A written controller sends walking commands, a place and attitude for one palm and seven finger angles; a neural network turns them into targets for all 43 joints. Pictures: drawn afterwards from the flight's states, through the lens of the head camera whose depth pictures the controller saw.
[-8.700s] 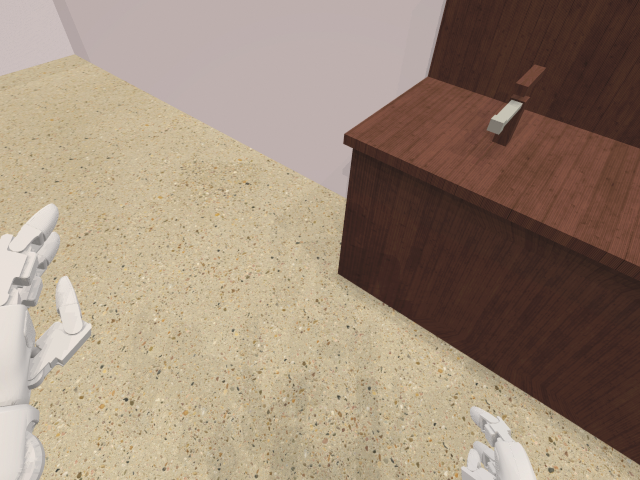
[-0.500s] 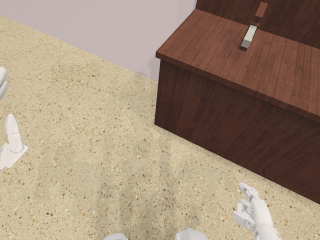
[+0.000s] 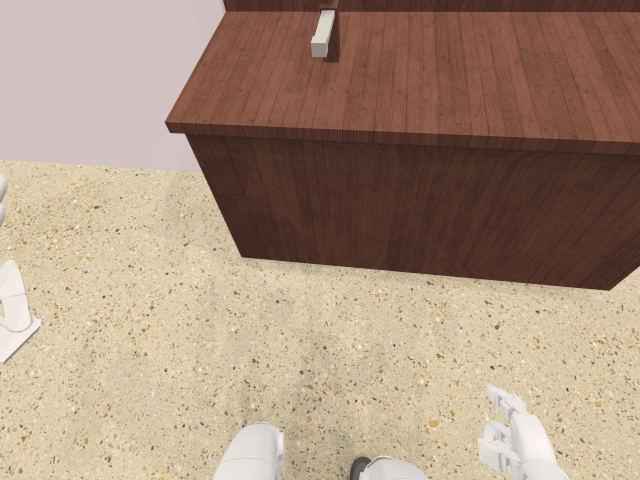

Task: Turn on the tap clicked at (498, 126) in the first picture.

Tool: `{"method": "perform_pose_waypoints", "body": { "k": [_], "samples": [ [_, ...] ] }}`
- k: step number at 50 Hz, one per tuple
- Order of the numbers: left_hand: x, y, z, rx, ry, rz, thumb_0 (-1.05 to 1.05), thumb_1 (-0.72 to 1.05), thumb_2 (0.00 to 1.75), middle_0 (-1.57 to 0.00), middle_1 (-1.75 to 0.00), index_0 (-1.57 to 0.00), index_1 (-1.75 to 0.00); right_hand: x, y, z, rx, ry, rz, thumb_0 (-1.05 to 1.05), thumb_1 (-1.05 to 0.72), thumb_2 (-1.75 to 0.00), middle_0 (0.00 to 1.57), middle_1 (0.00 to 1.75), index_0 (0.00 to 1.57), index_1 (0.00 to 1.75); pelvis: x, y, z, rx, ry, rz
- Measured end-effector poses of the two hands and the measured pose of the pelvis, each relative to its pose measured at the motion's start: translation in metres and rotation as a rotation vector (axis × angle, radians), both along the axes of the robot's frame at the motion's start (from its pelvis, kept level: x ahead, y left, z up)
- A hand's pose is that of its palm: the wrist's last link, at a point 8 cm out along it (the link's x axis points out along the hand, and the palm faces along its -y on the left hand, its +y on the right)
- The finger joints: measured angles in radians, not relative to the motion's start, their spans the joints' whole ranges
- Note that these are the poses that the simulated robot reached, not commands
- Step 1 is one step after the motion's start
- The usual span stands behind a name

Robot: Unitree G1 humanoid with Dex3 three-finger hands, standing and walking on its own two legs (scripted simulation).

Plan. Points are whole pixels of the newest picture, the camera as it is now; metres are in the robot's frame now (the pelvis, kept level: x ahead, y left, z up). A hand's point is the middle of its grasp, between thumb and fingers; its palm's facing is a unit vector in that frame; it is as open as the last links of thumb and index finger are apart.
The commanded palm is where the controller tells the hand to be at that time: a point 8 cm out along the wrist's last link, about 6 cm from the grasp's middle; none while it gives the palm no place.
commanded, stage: turn to face it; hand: left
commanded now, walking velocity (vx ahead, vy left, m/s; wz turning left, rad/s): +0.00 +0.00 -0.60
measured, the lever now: (319, 46) +0.83 +0.03 +0.06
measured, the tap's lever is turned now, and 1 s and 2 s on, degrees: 0 0 0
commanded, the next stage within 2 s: take the last steps up to it in 0.68 s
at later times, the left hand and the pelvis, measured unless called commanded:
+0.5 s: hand (64, 369) +0.18 +0.18 +0.20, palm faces +0.22 -0.88 -0.41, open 7.4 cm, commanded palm +0.15 +0.23 +0.18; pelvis -0.08 +0.00 +0.00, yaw -16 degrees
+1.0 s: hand (147, 439) +0.14 +0.11 +0.19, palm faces +0.05 -0.88 -0.46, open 7.4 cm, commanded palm +0.12 +0.16 +0.18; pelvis -0.14 -0.03 +0.00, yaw -24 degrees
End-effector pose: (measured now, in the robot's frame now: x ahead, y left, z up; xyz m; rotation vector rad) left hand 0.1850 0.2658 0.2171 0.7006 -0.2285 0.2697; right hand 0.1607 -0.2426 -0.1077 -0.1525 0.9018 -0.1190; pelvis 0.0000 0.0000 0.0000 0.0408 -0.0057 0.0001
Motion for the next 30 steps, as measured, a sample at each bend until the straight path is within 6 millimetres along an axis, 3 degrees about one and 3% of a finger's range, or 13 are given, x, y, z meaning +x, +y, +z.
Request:
{"method": "perform_pose_waypoints", "body": {
  "k": [4,8,15,19,24,30],
  "samples": [
    [-0.008,-0.001,0.004,-0.029,-0.036,-0.001,0.01,0.88,0.89,-0.21,-0.3,-0.22,-0.3,-0.013,-0.016,0.012,-0.021,-0.037,-0.051,0.01,-0.9,-0.89,0.19,0.3,0.2,0.3,-0.008,-0.002,0.003,0.009,0.004,-0.043],
    [-0.017,-0.002,-0.004,-0.115,-0.063,-0.003,0.01,0.88,0.89,-0.21,-0.3,-0.22,-0.3,-0.028,-0.022,0.025,-0.042,-0.074,-0.072,0.01,-0.9,-0.9,0.19,0.3,0.2,0.3,-0.017,-0.001,0.005,0.018,0.009,-0.084],
    [-0.028,-0.008,-0.022,-0.245,-0.118,-0.087,0.02,0.88,0.9,-0.21,-0.3,-0.22,-0.3,-0.06,-0.014,0.041,-0.086,-0.114,-0.063,0.01,-0.9,-0.9,0.19,0.3,0.2,0.3,-0.044,0.007,0.001,0.009,0.028,-0.145],
    [-0.029,-0.012,-0.02,-0.217,-0.152,-0.157,0.02,0.88,0.9,-0.21,-0.3,-0.21,-0.3,-0.088,-0.002,0.044,-0.076,-0.141,-0.089,0.01,-0.9,-0.89,0.2,0.3,0.2,0.3,-0.067,0.009,-0.001,0.008,-0.006,-0.189],
    [-0.031,-0.029,-0.007,-0.182,-0.16,-0.207,0.02,0.89,0.9,-0.21,-0.3,-0.21,-0.3,-0.127,0.009,0.035,0.02,-0.147,-0.159,0.01,-0.9,-0.89,0.2,0.3,0.2,0.3,-0.08,0.003,0.003,-0.033,-0.01,-0.26],
    [-0.026,-0.081,-0.018,-0.125,-0.106,-0.284,0.02,0.89,0.9,-0.2,-0.3,-0.21,-0.3,-0.18,-0.007,0.003,0.088,-0.108,-0.236,0.01,-0.9,-0.89,0.2,0.3,0.21,0.3,-0.099,-0.021,-0.009,-0.045,0.002,-0.339]
  ]
}}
